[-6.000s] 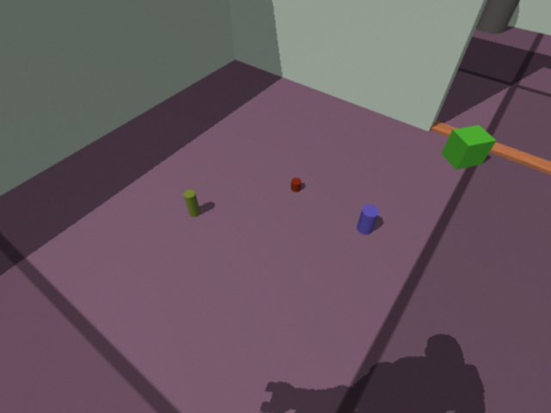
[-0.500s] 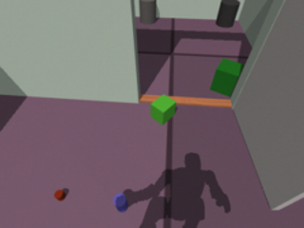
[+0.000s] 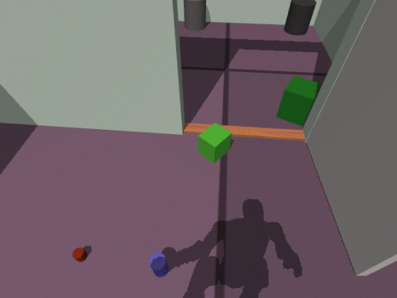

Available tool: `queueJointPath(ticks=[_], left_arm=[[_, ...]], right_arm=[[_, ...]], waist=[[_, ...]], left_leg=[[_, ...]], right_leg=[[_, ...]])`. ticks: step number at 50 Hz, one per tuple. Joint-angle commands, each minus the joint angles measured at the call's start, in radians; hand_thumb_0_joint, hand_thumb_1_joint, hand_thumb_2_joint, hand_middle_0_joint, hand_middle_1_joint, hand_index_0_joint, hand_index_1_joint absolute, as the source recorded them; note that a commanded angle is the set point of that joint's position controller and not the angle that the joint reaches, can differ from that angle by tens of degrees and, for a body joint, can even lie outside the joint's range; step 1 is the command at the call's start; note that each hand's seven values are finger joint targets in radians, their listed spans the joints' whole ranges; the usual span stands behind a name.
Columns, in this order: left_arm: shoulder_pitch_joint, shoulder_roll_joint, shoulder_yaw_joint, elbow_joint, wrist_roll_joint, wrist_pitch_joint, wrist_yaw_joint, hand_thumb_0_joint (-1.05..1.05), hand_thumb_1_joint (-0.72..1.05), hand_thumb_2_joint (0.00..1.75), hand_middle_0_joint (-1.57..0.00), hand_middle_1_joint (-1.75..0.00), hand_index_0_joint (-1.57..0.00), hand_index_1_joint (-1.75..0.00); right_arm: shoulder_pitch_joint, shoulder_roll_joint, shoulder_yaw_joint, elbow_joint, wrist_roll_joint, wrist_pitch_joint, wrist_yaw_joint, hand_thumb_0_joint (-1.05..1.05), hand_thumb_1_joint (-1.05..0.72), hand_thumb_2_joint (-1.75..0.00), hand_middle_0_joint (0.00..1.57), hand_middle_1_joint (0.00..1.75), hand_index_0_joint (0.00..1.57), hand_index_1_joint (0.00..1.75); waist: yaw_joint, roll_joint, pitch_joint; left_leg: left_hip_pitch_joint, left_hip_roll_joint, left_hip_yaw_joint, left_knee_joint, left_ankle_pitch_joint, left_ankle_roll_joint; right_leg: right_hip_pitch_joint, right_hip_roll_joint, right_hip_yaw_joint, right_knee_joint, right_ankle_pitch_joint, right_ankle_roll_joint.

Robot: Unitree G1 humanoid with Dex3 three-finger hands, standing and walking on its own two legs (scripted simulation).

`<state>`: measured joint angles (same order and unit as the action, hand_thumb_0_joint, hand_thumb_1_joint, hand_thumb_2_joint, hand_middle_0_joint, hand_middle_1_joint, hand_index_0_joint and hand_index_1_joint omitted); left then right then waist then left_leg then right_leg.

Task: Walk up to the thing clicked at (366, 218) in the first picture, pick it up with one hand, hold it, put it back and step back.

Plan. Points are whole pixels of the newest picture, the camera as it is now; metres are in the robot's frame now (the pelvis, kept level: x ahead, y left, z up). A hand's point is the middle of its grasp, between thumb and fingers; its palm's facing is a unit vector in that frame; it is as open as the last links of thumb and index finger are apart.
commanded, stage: stand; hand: left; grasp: from the side
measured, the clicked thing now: (159, 265) +0.37 +0.21 -0.72
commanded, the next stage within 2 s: go down in 0.52 s
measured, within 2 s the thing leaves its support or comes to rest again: neither
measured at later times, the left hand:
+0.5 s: hand out of the picture +0.07 +0.25 -0.16, palm faces -0.02 -0.94 -0.35, open 7.4 cm
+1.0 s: hand (94, 293) +0.16 +0.27 -0.18, palm faces +0.05 -0.94 -0.33, open 13.8 cm
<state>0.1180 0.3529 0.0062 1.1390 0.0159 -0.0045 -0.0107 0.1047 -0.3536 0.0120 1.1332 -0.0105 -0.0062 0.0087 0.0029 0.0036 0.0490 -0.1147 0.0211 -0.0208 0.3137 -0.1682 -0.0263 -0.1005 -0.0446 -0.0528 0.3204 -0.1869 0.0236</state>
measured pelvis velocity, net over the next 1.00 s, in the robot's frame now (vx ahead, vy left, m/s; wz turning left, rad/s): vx -0.01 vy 0.00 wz -0.04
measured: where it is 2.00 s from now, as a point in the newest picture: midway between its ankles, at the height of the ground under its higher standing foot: outside the picture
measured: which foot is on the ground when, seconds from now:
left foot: down 0.00-1.00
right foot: down 0.00-1.00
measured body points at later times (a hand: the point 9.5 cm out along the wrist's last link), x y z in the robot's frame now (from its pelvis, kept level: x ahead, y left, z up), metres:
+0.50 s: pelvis +0.00 +0.00 +0.00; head +0.02 +0.00 +0.45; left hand +0.08 +0.30 -0.13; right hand +0.08 -0.30 -0.14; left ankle +0.00 +0.14 -0.75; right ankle -0.01 -0.13 -0.75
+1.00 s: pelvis -0.01 +0.00 -0.04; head +0.06 +0.01 +0.40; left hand +0.16 +0.32 -0.16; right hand +0.08 -0.26 -0.15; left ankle +0.00 +0.14 -0.75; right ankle -0.01 -0.13 -0.75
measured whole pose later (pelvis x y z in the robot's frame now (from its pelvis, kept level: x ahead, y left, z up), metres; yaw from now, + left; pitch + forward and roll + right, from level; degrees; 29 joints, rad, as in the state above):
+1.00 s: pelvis -0.01 +0.00 -0.04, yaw -2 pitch +10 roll -1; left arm 0.00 0.36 0.26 0.95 0.07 0.03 -0.06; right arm 0.24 -0.24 -0.03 0.71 0.02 -0.04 0.00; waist -0.04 -0.02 -0.04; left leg -0.59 0.04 0.00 0.78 -0.37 -0.03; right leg -0.58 -0.03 -0.02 0.76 -0.36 0.02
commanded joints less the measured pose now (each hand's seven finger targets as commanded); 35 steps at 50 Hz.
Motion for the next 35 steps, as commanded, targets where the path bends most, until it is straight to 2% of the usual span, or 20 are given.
queueJointPath(ticks=[1, 9, 24, 30, 31, 32, 33, 34, 35], left_arm=[[-0.040, 0.216, 0.040, -0.059, -0.006, -0.020, 0.015, 0.00, 0.90, 0.90, -0.20, -0.30, -0.20, -0.30], [-0.033, 0.216, 0.040, -0.059, -0.005, -0.021, 0.015, 0.00, 0.90, 0.90, -0.20, -0.30, -0.20, -0.30], [-0.036, 0.212, 0.041, -0.063, -0.005, -0.021, 0.017, 0.00, 0.90, 0.90, -0.20, -0.30, -0.20, -0.30], [-0.038, 0.215, 0.042, -0.063, -0.006, -0.021, 0.017, 0.00, 0.90, 0.90, -0.20, -0.30, -0.20, -0.30], [-0.031, 0.213, 0.040, -0.066, -0.005, -0.022, 0.017, 0.00, 0.82, 0.82, -0.25, -0.31, -0.23, -0.33], [-0.382, 0.044, 0.040, -0.417, -0.062, -0.111, 0.030, 0.00, 0.74, 0.74, -0.17, -0.23, -0.15, -0.25], [-0.481, 0.089, 0.059, -0.347, -0.059, -0.103, 0.037, 0.00, 0.66, 0.66, -0.09, -0.15, -0.07, -0.17], [-0.304, 0.188, 0.120, -0.202, -0.039, -0.070, 0.041, 0.00, 0.58, 0.58, -0.01, -0.10, -0.02, -0.09], [-0.257, 0.214, 0.146, -0.117, -0.020, -0.046, 0.033, 0.00, 0.50, 0.50, 0.00, -0.07, -0.01, -0.05]], right_arm=[[-0.032, -0.216, -0.043, -0.061, 0.001, -0.023, -0.017, 0.00, -0.90, -0.90, 0.20, 0.30, 0.20, 0.30], [-0.035, -0.213, -0.042, -0.060, 0.002, -0.021, -0.017, 0.00, -0.90, -0.90, 0.20, 0.30, 0.20, 0.30], [-0.036, -0.219, -0.043, -0.069, 0.002, -0.023, -0.019, 0.00, -0.90, -0.90, 0.20, 0.30, 0.20, 0.30], [-0.035, -0.214, -0.042, -0.067, 0.002, -0.022, -0.019, 0.00, -0.90, -0.90, 0.20, 0.30, 0.20, 0.30], [-0.034, -0.216, -0.045, -0.069, 0.002, -0.021, -0.019, 0.00, -0.95, -0.92, 0.21, 0.30, 0.20, 0.30], [-0.017, -0.047, -0.010, -0.346, 0.067, -0.067, -0.041, 0.00, -1.02, -0.93, 0.20, 0.30, 0.20, 0.30], [0.038, -0.072, -0.013, -0.284, 0.065, -0.064, -0.050, 0.00, -0.99, -0.93, 0.20, 0.30, 0.20, 0.30], [0.079, -0.110, -0.036, -0.288, 0.070, -0.053, -0.061, 0.00, -1.00, -0.93, 0.20, 0.30, 0.20, 0.30], [0.092, -0.108, -0.046, -0.303, 0.064, -0.047, -0.061, 0.00, -1.00, -0.93, 0.20, 0.30, 0.20, 0.30]], waist=[[0.000, 0.007, -0.082], [0.002, 0.002, -0.072], [0.005, 0.004, -0.088], [0.003, 0.000, -0.080], [0.005, -0.005, -0.091], [-0.129, 0.000, -0.003], [-0.099, -0.020, -0.037], [-0.066, -0.028, -0.030], [-0.055, -0.070, -0.062]], left_leg=[[-0.006, 0.114, -0.073, -0.037, 0.162, 0.035], [-0.003, 0.108, -0.068, -0.034, 0.137, 0.036], [0.013, 0.117, -0.071, -0.024, 0.195, 0.039], [0.009, 0.115, -0.069, -0.029, 0.175, 0.037], [0.018, 0.115, -0.068, -0.021, 0.180, 0.040], [-0.078, -0.028, 0.069, 0.036, 0.012, 0.033], [-0.086, -0.031, 0.063, 0.051, -0.020, 0.036], [-0.112, -0.028, 0.064, 0.061, -0.025, 0.034], [-0.149, -0.031, 0.057, 0.103, -0.010, 0.037]], right_leg=[[0.031, -0.104, 0.083, -0.040, 0.113, -0.037], [0.023, -0.105, 0.087, -0.052, 0.117, -0.037], [0.033, -0.106, 0.081, -0.041, 0.148, -0.037], [0.031, -0.105, 0.083, -0.045, 0.142, -0.038], [0.028, -0.106, 0.082, -0.048, 0.147, -0.037], [-0.214, 0.031, 0.023, 0.016, 0.092, -0.025], [-0.173, 0.030, 0.014, 0.029, 0.054, -0.023], [-0.169, 0.038, 0.003, 0.035, 0.024, -0.029], [-0.183, 0.040, 0.000, 0.060, 0.022, -0.030]])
